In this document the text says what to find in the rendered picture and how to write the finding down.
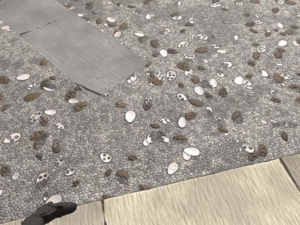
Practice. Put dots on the robot left hand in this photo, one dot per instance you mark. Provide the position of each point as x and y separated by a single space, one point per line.
49 211

